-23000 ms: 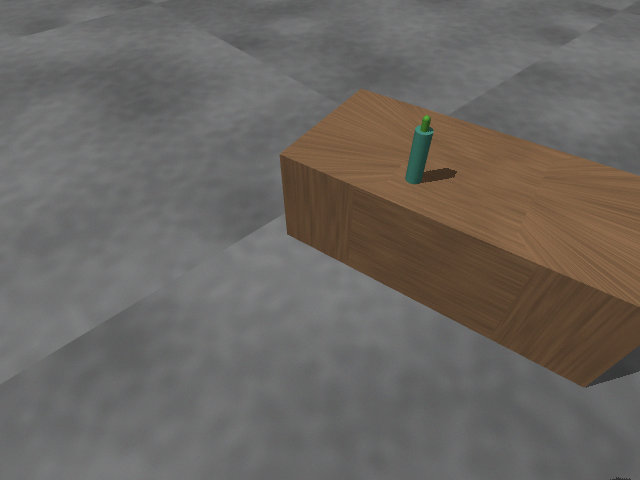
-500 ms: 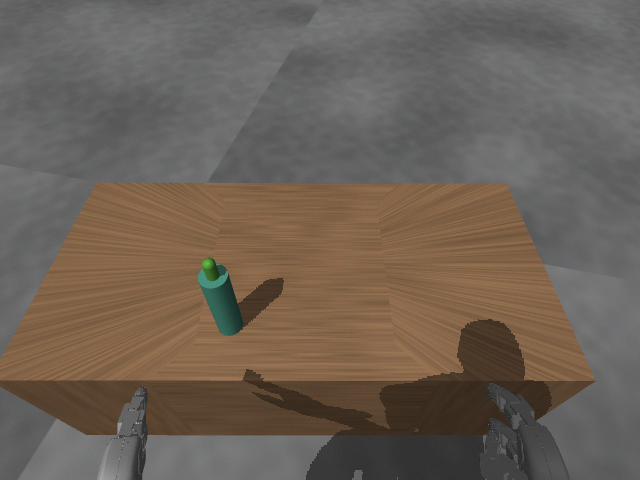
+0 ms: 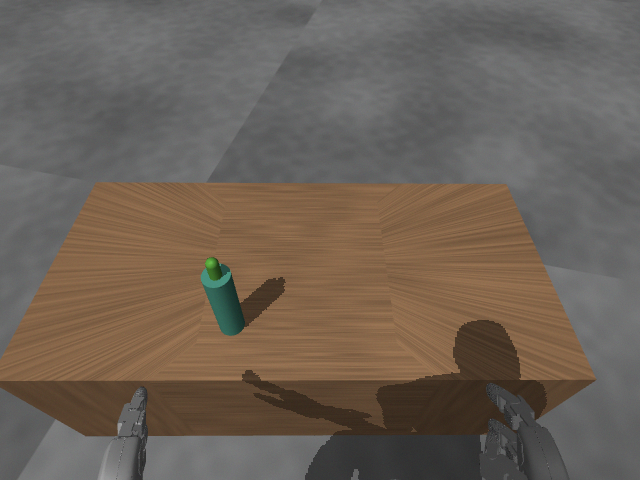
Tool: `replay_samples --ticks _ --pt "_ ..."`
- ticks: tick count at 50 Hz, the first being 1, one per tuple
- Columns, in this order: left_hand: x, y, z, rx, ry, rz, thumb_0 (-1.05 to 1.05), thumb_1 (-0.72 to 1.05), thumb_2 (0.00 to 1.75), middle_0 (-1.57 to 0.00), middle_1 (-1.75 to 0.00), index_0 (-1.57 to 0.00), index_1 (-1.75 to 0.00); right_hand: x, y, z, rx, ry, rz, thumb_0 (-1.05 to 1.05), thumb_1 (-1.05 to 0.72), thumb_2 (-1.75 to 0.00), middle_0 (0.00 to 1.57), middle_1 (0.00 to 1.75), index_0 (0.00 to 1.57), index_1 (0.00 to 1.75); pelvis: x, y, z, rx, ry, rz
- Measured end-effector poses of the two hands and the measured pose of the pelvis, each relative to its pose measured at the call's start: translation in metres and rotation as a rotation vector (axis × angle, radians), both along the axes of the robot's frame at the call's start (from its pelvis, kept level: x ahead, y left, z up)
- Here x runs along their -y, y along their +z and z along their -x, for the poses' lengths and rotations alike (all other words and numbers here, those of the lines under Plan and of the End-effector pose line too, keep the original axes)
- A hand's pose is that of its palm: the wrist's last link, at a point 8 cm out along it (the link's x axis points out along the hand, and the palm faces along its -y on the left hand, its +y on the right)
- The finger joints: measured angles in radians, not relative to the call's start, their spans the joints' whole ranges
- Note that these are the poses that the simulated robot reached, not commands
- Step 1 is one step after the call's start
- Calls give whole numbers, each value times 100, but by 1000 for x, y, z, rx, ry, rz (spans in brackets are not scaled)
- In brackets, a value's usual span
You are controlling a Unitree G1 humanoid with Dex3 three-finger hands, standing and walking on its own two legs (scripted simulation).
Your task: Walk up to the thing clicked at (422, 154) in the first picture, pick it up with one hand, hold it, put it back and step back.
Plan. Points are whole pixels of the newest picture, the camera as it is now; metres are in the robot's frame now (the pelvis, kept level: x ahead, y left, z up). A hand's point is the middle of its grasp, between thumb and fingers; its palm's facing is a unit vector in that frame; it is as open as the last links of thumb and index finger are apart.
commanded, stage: home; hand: left
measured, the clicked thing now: (222, 295) +0.49 +0.20 -0.19
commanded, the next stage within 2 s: stand in 1.20 s
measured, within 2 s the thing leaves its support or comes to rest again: neither
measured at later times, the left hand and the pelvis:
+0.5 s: hand (173, 466) +0.18 +0.19 -0.05, palm faces +0.13 -0.96 -0.23, open 17.3 cm; pelvis +0.01 +0.01 +0.00, yaw +0 degrees
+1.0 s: hand (176, 474) +0.17 +0.18 -0.05, palm faces +0.13 -0.95 -0.28, open 17.4 cm; pelvis +0.00 +0.00 +0.00, yaw +1 degrees
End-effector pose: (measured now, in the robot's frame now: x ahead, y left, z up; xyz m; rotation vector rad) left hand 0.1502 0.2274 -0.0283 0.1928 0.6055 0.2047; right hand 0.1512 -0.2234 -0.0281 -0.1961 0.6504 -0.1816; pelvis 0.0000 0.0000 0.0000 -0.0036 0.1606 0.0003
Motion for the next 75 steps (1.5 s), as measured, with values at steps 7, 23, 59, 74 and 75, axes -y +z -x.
replay_samples --ticks 7,23,59,74,75 --pt "-3 0 -3 -2 -1 1 -1 -53 6 -6 -6 -5 -5 -2 0 -3 0 5 5 1 -90 -90 20 30 20 30 -3 0 -3 -2 0 3" --pt "-6 0 -5 -7 -3 5 -1 -51 7 -6 -6 -5 -6 -5 1 -6 3 10 8 1 -90 -90 20 30 20 30 -5 0 -6 -6 1 6" --pt "1 2 6 -98 29 -35 -1 -54 5 -6 -6 -5 -5 15 -35 -3 -54 -21 55 1 -90 -90 20 30 20 30 5 3 -2 27 22 26" --pt "-28 -32 21 -248 -67 -99 0 -36 24 -14 -18 -14 -17 33 -55 8 -276 121 101 1 -90 -90 20 30 20 30 6 11 2 111 25 3" --pt "-33 -35 26 -276 -59 -100 0 -31 29 -15 -20 -15 -19 38 -56 12 -297 112 99 1 -90 -90 20 30 20 30 7 12 2 117 25 1"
